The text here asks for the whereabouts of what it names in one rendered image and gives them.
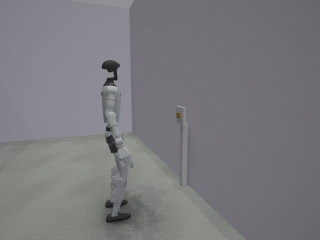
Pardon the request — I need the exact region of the left robot thigh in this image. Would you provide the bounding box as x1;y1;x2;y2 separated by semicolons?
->
111;152;120;176

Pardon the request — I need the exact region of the right robot hand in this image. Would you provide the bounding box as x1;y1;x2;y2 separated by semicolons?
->
117;146;134;172

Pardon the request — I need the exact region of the robot right shin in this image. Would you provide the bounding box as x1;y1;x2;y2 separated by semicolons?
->
112;178;127;217

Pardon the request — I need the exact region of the robot right forearm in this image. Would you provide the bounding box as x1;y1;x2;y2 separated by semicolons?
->
107;112;125;148

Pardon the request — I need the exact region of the right robot upper arm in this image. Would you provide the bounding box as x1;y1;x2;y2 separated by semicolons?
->
105;86;118;120

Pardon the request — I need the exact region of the panel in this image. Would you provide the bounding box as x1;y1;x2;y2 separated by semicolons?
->
176;106;188;187

